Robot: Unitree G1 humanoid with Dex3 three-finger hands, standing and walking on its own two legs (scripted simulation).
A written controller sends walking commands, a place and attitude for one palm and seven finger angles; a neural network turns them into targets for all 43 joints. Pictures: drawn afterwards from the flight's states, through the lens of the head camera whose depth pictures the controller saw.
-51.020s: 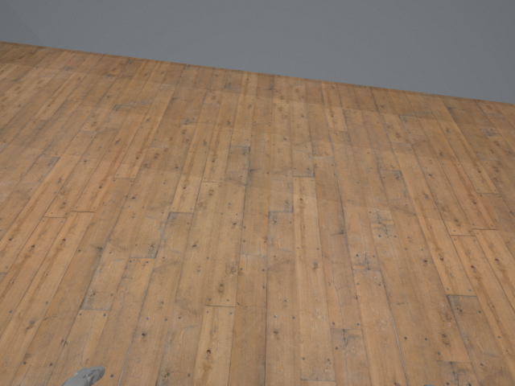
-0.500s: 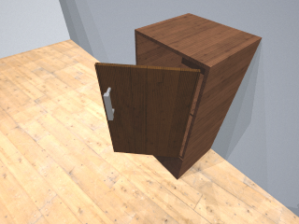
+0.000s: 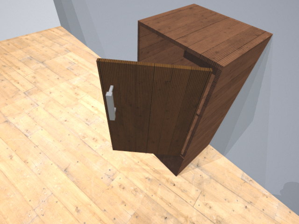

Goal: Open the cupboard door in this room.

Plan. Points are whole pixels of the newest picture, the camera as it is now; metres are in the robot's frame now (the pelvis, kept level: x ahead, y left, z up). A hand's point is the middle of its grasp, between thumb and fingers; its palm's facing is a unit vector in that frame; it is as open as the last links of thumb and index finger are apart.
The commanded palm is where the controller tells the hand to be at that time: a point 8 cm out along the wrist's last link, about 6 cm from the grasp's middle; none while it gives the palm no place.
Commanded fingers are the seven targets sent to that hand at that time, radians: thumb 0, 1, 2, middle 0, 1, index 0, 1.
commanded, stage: come to a stop and stand still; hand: left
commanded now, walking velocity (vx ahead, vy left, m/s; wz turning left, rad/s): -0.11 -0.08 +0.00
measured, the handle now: (112, 103) +0.54 +0.18 -0.04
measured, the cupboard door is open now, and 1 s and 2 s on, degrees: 44 44 44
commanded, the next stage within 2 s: look again from close up in 1.28 s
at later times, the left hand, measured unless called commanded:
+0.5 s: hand out of the picture -0.01 +0.15 -0.16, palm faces +0.01 -0.97 -0.24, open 7.3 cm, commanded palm none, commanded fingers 0.00 0.90 0.90 -0.20 -0.30 -0.20 -0.30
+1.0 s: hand out of the picture -0.02 +0.08 -0.17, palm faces +0.03 -0.98 -0.19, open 7.3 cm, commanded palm none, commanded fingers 0.00 0.90 0.90 -0.20 -0.30 -0.20 -0.30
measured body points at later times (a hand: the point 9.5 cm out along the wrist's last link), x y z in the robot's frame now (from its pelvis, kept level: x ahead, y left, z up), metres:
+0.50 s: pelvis -0.03 -0.03 +0.00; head -0.04 -0.05 +0.45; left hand -0.01 +0.20 -0.14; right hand -0.01 -0.25 -0.17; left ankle -0.04 +0.04 -0.74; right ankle +0.00 -0.15 -0.74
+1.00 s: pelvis -0.01 -0.08 +0.00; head +0.01 -0.10 +0.45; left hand -0.02 +0.13 -0.15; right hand -0.04 -0.29 -0.17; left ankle -0.04 +0.04 -0.74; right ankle +0.00 -0.15 -0.74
